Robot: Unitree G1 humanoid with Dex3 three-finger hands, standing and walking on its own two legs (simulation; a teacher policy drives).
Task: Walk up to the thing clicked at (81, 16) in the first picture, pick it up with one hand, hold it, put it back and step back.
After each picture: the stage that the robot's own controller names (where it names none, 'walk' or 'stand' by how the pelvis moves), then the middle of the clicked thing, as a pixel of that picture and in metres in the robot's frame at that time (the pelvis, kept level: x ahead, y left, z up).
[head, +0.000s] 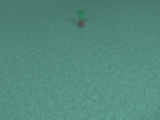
stand; (80, 19) +1.83 +0.02 -0.65
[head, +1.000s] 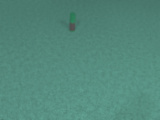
walk; (72, 22) +1.70 +0.04 -0.65
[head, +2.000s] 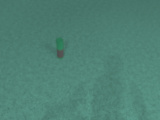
walk; (60, 48) +1.18 +0.15 -0.65
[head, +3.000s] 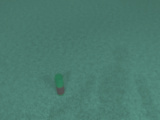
walk; (59, 85) +0.80 +0.18 -0.64
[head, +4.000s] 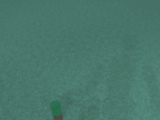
walk; (57, 112) +0.54 +0.20 -0.64
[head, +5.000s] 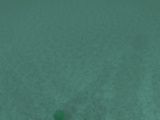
stand; out of the picture +0.47 +0.20 -0.64
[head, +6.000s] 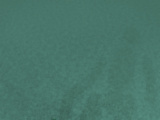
stand; out of the picture +0.40 +0.21 -0.66
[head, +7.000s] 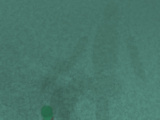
walk; (47, 115) +0.36 +0.18 -0.63
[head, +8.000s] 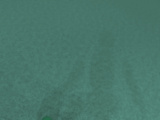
walk; out of the picture +0.40 +0.16 -0.65
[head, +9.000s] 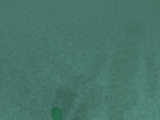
stand; (57, 118) +0.40 +0.17 -0.63
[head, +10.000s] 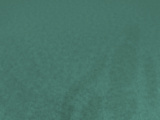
stand; out of the picture +0.36 +0.19 -0.66
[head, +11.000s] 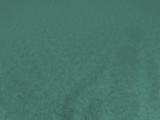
stand; out of the picture +0.35 +0.19 -0.66
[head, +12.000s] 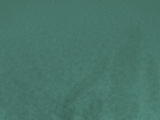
go down; out of the picture +0.35 +0.19 -0.66
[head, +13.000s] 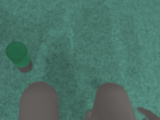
go down; (22, 60) +0.43 +0.24 -0.27
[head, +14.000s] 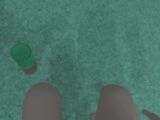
approach; (26, 61) +0.42 +0.24 -0.26
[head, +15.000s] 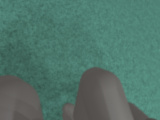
close in; out of the picture +0.41 +0.29 -0.16
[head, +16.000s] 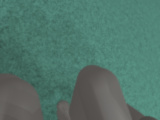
close; out of the picture +0.41 +0.29 -0.16
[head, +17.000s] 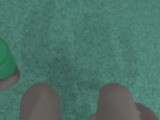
lift; (2, 67) +0.34 +0.26 -0.02
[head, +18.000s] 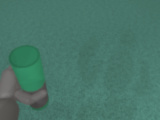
hold; (33, 83) +0.32 +0.16 +0.09
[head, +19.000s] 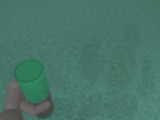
hold; (38, 94) +0.30 +0.16 +0.05
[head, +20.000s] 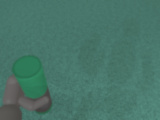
hold; (36, 89) +0.31 +0.16 +0.05
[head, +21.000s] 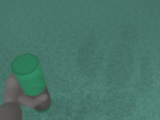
crouch; (35, 87) +0.32 +0.16 +0.04
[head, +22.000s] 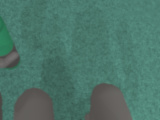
lower; (1, 47) +0.44 +0.23 -0.06
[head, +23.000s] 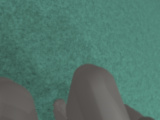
lower; out of the picture +0.41 +0.30 -0.16
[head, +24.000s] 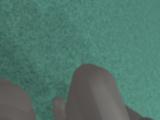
lower; out of the picture +0.42 +0.31 -0.16
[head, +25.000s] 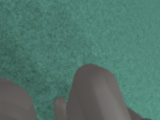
lower; out of the picture +0.42 +0.31 -0.16
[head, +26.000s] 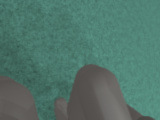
lower; out of the picture +0.40 +0.31 -0.16
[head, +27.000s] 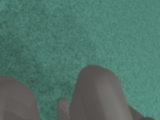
open; out of the picture +0.40 +0.30 -0.16
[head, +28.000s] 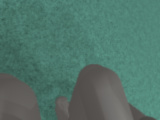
rise; out of the picture +0.40 +0.30 -0.16
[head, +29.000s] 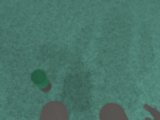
walk; (42, 82) +0.42 +0.22 -0.41
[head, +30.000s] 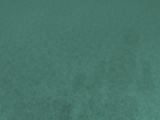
stand; out of the picture +0.36 +0.19 -0.59
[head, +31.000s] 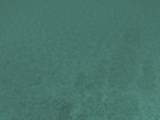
stand; out of the picture +0.36 +0.20 -0.60
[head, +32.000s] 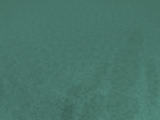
stand; out of the picture +0.38 +0.19 -0.63
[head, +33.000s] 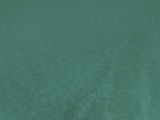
stand; out of the picture +0.38 +0.19 -0.66
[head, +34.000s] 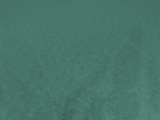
stand; out of the picture +0.35 +0.20 -0.66
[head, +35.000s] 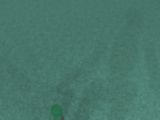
walk; (58, 115) +0.40 +0.17 -0.64
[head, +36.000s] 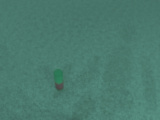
walk; (59, 80) +0.69 +0.15 -0.64
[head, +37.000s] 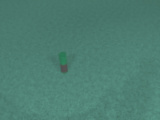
walk; (63, 63) +1.03 +0.23 -0.64
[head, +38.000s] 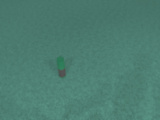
stand; (61, 68) +0.98 +0.20 -0.65
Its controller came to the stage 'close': yes
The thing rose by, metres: 0.68
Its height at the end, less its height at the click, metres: +0.00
